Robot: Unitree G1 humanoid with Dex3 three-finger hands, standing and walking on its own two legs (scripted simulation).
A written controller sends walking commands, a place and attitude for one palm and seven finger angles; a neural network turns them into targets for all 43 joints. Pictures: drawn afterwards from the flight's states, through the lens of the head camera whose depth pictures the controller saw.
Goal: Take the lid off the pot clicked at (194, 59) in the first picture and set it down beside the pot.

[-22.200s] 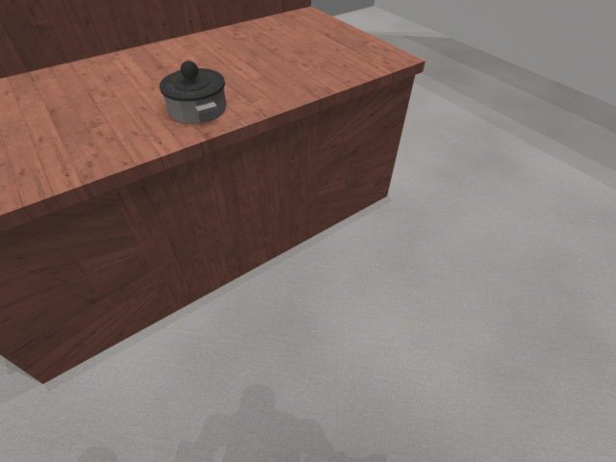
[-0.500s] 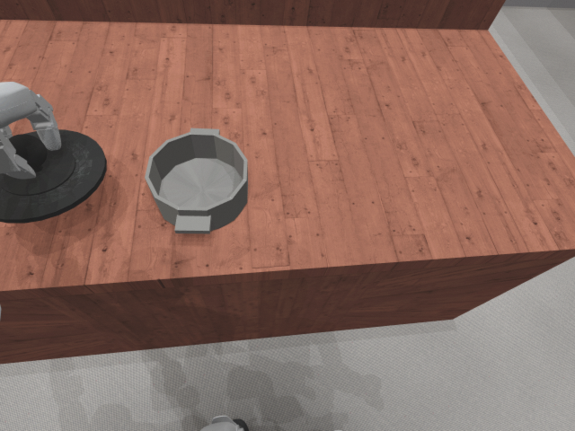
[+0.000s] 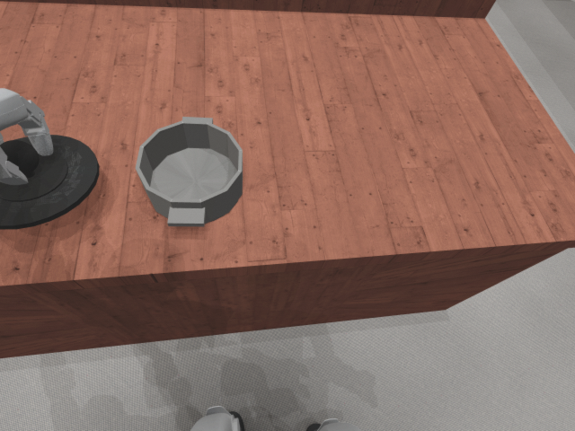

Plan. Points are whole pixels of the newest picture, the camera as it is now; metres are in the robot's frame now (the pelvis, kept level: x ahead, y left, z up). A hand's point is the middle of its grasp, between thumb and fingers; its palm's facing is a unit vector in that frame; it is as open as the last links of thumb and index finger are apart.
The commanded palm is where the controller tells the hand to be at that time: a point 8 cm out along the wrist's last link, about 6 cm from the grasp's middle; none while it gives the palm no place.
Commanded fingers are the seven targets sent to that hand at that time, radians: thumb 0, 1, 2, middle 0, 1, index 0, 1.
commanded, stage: lower the lid onto the table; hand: left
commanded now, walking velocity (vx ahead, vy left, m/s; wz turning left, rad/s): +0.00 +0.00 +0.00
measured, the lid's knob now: (17, 157) +0.49 +0.33 +0.04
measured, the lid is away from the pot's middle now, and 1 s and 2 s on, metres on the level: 0.22 0.24 0.25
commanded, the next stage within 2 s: open the fingers wide in 0.90 s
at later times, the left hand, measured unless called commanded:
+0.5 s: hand (14, 166) +0.48 +0.34 +0.04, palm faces -0.50 -0.11 -0.86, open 7.4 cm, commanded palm +0.57 +0.34 +0.10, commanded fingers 0.00 0.75 0.74 -0.89 -1.09 -0.87 -1.09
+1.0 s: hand (16, 173) +0.49 +0.35 +0.01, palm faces -0.48 -0.11 -0.87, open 7.4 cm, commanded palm +0.51 +0.32 +0.07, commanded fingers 0.00 0.74 0.73 -0.88 -1.09 -0.85 -1.09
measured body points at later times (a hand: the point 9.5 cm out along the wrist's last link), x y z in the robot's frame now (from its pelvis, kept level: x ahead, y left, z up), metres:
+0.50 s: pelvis +0.00 +0.01 -0.01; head +0.13 +0.05 +0.42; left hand +0.50 +0.34 +0.09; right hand -0.03 -0.27 -0.11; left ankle +0.02 +0.07 -0.71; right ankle -0.03 -0.17 -0.71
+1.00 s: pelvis -0.02 +0.03 -0.03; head +0.12 +0.08 +0.40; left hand +0.51 +0.35 +0.06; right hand -0.06 -0.25 -0.11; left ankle +0.02 +0.07 -0.71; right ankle -0.03 -0.16 -0.71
